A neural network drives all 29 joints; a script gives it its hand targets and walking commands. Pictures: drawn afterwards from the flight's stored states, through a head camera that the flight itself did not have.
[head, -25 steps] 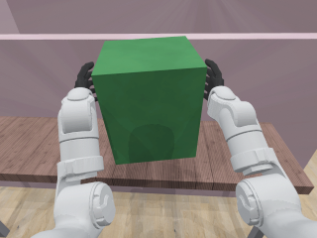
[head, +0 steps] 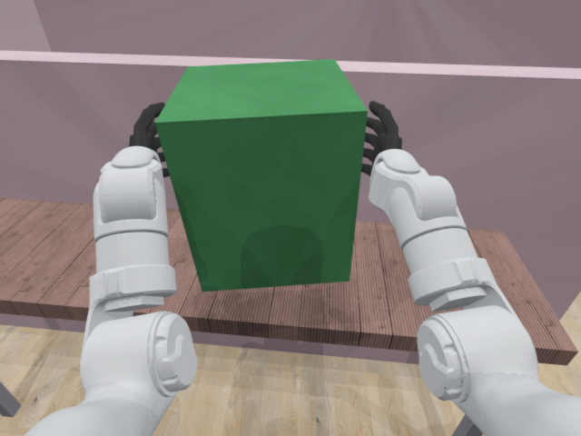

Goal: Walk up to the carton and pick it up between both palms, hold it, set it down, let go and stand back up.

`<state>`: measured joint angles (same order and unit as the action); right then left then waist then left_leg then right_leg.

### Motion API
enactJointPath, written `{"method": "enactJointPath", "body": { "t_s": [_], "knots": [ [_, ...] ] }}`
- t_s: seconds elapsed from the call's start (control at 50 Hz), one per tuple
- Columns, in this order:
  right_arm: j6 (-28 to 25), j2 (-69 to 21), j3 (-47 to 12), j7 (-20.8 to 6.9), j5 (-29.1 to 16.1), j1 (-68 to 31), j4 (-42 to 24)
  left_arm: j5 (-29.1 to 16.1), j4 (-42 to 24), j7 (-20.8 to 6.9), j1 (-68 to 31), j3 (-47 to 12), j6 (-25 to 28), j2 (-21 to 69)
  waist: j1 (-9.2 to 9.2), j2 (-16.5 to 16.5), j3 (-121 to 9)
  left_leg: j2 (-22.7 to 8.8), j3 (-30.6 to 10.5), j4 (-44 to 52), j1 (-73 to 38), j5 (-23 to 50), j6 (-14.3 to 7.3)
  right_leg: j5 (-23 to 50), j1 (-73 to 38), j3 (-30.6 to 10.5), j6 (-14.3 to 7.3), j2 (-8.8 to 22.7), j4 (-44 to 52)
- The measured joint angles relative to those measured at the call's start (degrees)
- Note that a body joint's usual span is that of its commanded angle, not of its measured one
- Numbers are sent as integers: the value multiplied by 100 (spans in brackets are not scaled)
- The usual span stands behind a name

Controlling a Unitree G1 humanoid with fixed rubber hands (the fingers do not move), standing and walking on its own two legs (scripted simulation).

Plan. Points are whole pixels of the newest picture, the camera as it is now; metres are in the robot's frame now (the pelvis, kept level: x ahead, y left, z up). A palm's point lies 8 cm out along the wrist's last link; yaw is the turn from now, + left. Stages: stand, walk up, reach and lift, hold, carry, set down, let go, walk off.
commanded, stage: hold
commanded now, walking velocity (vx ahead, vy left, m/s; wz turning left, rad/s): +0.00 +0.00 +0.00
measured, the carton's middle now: (269, 174) +0.42 +0.01 +0.23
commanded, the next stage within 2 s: none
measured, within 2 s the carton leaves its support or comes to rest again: neither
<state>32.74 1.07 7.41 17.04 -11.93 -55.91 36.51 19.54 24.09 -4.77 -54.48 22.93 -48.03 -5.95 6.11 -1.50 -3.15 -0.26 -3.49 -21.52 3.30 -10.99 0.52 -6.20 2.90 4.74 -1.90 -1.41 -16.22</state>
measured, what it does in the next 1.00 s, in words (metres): stands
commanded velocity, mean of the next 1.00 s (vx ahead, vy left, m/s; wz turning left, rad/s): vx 0.00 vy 0.00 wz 0.00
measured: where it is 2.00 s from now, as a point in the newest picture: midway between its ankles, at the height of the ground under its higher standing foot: outside the picture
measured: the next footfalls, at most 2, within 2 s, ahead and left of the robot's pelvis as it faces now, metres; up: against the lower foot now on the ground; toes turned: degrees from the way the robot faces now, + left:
none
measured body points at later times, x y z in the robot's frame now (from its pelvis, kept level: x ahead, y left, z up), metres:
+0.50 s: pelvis +0.01 +0.00 +0.00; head -0.07 +0.02 +0.44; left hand +0.40 +0.15 +0.27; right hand +0.38 -0.16 +0.27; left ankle +0.02 +0.12 -0.75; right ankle +0.04 -0.10 -0.75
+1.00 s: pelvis +0.00 +0.00 +0.00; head -0.07 +0.02 +0.44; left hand +0.40 +0.16 +0.28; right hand +0.38 -0.14 +0.28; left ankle +0.02 +0.12 -0.75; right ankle +0.04 -0.10 -0.75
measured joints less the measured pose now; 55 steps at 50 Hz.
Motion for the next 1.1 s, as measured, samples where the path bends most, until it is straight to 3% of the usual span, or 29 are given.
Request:
{"method": "enactJointPath", "body": {
  "t_s": [0.22,0.4,0.64,0.86,1.1],
  "knots": [
    [88,263,-254,-23,-287,152,-256,24,-343,98,168,-134,-106,183,98,88,72,11,59,-44,-131,-120,-72,-37,-174,-77,68,1,78],
    [106,388,-572,29,-560,506,-719,-33,-1101,187,635,-222,-301,382,117,135,124,-40,106,-89,-260,-204,-58,-73,-307,-138,54,-55,83],
    [134,253,-341,-23,-272,320,-537,45,-729,117,309,-23,-241,332,-19,148,127,-19,95,30,-247,-65,-19,-61,-208,-138,14,-34,-8],
    [134,93,-91,-8,4,6,-117,100,-53,-3,-36,141,-46,137,-18,55,56,-4,19,73,-125,24,5,-19,-106,-77,-8,-25,11],
    [129,125,-141,49,-230,175,-301,26,-340,26,194,-129,-145,118,108,26,28,7,25,-65,-96,-83,-44,-45,-155,-97,43,-23,30]
  ]
}}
